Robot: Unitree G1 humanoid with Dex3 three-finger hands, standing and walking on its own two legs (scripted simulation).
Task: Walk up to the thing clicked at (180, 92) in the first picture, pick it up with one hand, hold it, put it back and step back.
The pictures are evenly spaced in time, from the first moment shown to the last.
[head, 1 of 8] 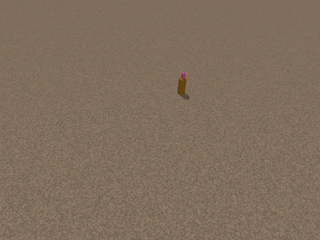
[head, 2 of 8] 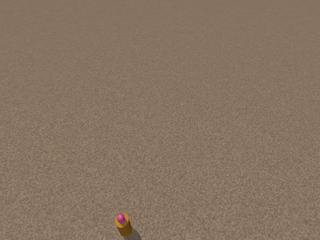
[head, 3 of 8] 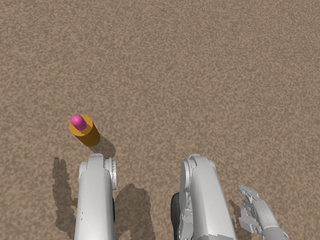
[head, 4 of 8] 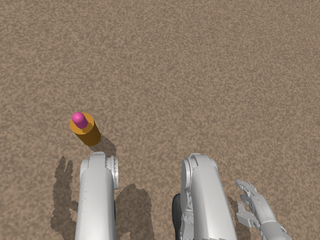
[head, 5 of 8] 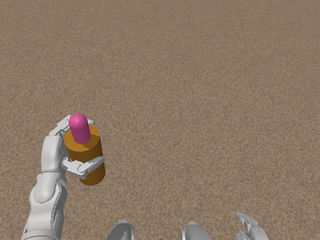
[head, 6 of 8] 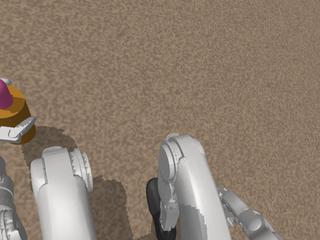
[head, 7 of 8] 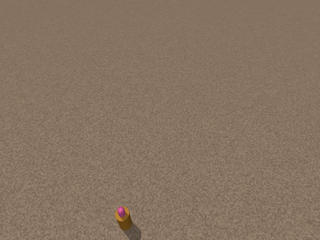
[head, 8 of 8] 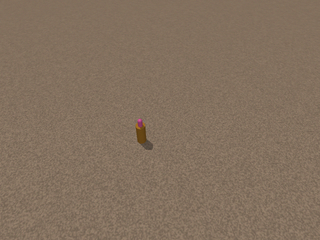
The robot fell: no
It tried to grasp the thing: yes
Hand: left
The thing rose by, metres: 0.67
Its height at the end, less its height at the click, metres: +0.00
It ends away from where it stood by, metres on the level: 0.01
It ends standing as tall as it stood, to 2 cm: yes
